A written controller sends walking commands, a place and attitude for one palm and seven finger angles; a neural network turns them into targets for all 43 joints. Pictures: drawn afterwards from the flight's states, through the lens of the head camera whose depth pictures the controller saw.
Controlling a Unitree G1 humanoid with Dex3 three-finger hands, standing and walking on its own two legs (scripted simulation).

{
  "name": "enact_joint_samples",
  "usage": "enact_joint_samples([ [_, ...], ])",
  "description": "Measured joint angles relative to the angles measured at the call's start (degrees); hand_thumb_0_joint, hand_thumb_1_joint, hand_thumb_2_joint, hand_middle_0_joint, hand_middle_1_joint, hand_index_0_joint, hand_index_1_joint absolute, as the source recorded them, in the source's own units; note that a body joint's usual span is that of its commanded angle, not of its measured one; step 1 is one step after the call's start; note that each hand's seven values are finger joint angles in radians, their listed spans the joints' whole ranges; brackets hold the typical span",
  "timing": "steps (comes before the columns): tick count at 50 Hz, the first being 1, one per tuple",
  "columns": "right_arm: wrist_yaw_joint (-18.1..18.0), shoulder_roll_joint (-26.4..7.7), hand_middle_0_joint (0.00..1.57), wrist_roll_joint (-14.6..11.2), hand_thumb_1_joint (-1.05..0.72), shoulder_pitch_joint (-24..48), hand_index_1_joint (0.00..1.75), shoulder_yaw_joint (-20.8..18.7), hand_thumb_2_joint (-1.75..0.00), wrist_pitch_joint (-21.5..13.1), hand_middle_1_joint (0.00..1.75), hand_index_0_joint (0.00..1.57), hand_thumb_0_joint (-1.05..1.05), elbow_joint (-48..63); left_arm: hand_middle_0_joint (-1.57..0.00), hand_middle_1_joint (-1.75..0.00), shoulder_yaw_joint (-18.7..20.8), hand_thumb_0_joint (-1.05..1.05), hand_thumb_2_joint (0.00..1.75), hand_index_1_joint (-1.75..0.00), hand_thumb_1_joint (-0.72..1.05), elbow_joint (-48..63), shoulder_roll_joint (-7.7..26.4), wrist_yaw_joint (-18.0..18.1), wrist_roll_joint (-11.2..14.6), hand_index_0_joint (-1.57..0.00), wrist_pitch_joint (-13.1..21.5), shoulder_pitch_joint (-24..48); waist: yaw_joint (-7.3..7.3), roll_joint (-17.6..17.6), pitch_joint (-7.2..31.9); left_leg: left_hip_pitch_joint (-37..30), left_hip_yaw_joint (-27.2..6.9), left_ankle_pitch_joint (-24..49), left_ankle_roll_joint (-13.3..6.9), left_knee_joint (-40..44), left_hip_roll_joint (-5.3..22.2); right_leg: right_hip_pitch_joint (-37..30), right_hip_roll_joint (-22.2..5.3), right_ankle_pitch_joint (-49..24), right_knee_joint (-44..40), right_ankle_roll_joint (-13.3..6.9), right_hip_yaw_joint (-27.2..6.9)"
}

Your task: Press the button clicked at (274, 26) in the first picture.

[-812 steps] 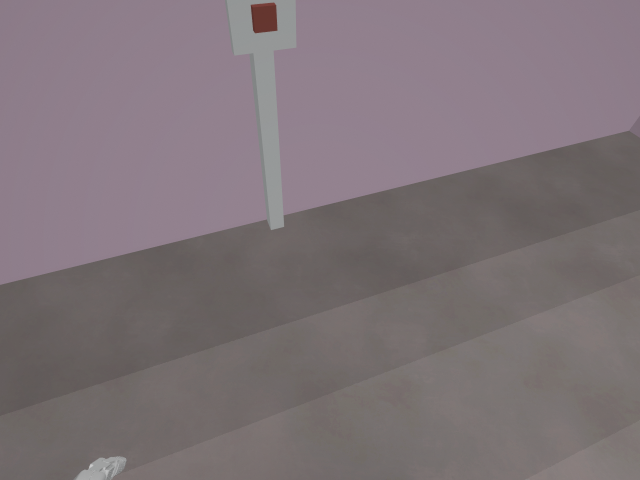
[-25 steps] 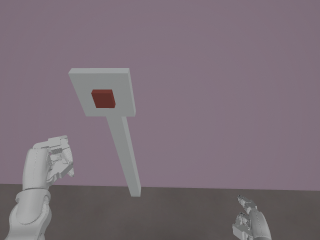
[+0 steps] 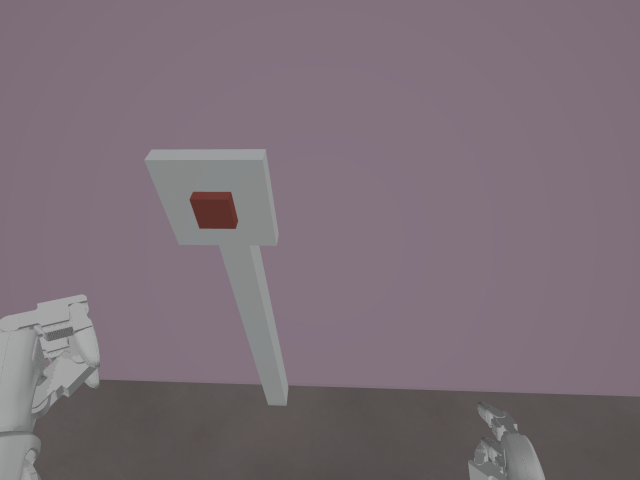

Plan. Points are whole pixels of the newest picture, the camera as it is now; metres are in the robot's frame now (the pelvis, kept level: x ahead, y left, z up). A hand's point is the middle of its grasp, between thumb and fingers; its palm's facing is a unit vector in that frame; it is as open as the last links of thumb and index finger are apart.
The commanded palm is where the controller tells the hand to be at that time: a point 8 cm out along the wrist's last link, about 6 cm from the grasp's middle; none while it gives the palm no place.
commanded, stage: draw the hand back to the body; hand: left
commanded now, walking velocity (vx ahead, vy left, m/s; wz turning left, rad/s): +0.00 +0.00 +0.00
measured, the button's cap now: (215, 209) +0.48 +0.24 +0.08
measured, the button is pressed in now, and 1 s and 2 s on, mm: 0 0 0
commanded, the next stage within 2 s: step back with the hand held close in 0.16 s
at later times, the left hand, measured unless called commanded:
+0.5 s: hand (104, 352) +0.18 +0.24 +0.15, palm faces +0.32 -0.83 -0.46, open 3.1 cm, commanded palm +0.12 +0.28 +0.17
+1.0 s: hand (10, 445) +0.09 +0.27 +0.16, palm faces +0.36 -0.79 -0.49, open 3.1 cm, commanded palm +0.03 +0.31 +0.17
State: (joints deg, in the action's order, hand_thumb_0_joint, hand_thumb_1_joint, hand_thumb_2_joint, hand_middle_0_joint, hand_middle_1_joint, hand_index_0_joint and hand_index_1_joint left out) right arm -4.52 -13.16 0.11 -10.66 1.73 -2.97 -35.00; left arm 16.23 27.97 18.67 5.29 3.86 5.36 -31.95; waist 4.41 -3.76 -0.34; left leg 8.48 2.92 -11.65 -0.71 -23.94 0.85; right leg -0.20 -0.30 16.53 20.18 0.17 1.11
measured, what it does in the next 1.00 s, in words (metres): shifts its weight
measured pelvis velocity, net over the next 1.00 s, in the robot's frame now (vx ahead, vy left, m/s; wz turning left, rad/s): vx -0.09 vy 0.02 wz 0.03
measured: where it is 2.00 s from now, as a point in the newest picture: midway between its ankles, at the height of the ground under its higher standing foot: outside the picture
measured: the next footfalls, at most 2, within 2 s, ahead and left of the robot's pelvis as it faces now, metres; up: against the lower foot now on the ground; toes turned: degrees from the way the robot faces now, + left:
right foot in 1.42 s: -0.24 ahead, -0.05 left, +0.00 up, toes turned -4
left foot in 1.56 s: -0.04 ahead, +0.11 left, +0.00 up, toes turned -4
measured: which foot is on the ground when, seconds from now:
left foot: down 0.00-1.00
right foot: down 0.00-1.00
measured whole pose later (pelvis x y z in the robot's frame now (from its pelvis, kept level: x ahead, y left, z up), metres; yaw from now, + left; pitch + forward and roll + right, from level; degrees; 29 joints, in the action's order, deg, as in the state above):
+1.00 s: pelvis -0.09 +0.02 -0.02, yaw +2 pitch +0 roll -2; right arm -4.4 -12.1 -0.6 -11.6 0.5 -2.4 -29.8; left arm 22.0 34.6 22.7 7.1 1.7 12.9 -35.3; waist 0.3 -1.9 -2.8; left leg 25.7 1.8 -9.0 -3.1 -32.2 0.8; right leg 17.5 0.8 13.6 30.9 1.1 0.3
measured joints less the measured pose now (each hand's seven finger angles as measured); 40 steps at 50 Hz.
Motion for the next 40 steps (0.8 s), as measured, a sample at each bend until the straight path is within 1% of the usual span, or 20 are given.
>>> enact_joint_samples([
  [6,-0.3,0.1,0.20,0.1,-0.90,0.4,0.30,0.1,-0.90,-0.3,0.30,0.20,0.01,-0.1,-1.30,-1.50,-0.7,0.01,0.90,-1.50,0.89,-1.0,-0.7,0.2,-0.2,-1.30,-0.5,1.3,0.14,0.2,-0.1,0.0,-0.2,0.1,0.1,0.0,0.1,0.1,0.1,0.0,0.2,-0.2,0.1],
  [15,-0.5,0.6,0.20,0.2,-0.90,0.4,0.30,0.3,-0.90,-0.7,0.30,0.20,0.01,0.1,-1.30,-1.50,-0.6,0.01,0.90,-1.50,0.89,-0.7,-0.3,0.0,0.0,-1.30,-0.1,1.6,-0.22,0.4,-0.4,-0.2,-0.1,0.2,0.5,0.1,0.6,-0.2,0.6,-0.3,-0.2,-0.5,0.0],
  [16,-0.4,0.5,0.20,0.1,-0.90,0.3,0.30,0.4,-0.90,-0.3,0.30,0.20,0.01,0.4,-1.30,-1.50,-0.2,0.01,0.90,-1.50,0.89,-0.8,-0.1,-0.1,-0.1,-1.30,0.0,1.8,-0.36,0.3,-0.2,0.4,-0.3,0.2,0.5,-0.2,0.7,0.1,0.7,-0.4,-0.3,-0.5,0.2],
  [21,0.3,-0.1,0.20,-0.1,-0.90,1.0,0.30,0.1,-0.90,2.9,0.30,0.20,0.01,2.1,-1.30,-1.50,2.3,0.01,0.90,-1.50,0.89,-0.6,1.0,-0.2,-0.7,-1.30,2.1,1.0,-2.09,0.2,0.5,4.4,-0.6,0.2,0.3,-1.6,1.2,3.5,1.3,-1.2,-0.3,-0.2,0.3],
  [25,0.2,-0.6,0.20,-0.5,-0.90,1.2,0.30,-1.0,-0.90,4.8,0.30,0.20,0.01,3.6,-1.30,-1.50,2.0,0.01,0.90,-1.50,0.89,0.8,1.7,-0.3,-0.8,-1.30,2.2,-1.2,-3.00,0.5,0.0,6.3,0.2,0.9,-0.1,-1.5,1.0,6.2,0.9,-1.5,0.8,0.3,-0.4],
  [29,0.1,-0.8,0.20,-0.9,-0.90,1.2,0.30,-1.8,-0.90,6.1,0.30,0.20,0.01,4.7,-1.30,-1.50,2.2,0.01,0.90,-1.50,0.89,2.9,3.4,-0.2,-0.6,-1.30,2.3,-3.1,-3.62,1.2,-0.8,7.8,0.9,1.5,-0.6,-1.7,0.7,8.5,0.5,-1.6,2.3,0.7,-1.0],
  [34,0.1,-0.4,0.20,-1.3,-0.90,1.0,0.30,-2.1,-0.90,6.3,0.30,0.20,0.01,5.6,-1.30,-1.50,3.8,0.01,0.90,-1.49,0.89,4.8,5.4,0.4,-0.3,-1.30,3.3,-3.9,-4.01,2.1,-1.5,9.7,1.2,2.3,-1.1,-2.5,0.6,10.9,0.3,-2.1,4.0,1.1,-1.3],
  [40,0.1,0.1,0.20,-1.3,-0.90,0.5,0.30,-1.7,-0.90,4.8,0.30,0.20,0.01,5.9,-1.30,-1.50,4.7,0.01,0.90,-1.49,0.89,5.8,5.5,1.2,-0.5,-1.30,5.0,-4.3,-4.33,2.4,-1.7,12.1,1.0,3.6,-1.8,-3.7,0.5,13.3,0.2,-3.0,5.7,1.5,-1.0],
])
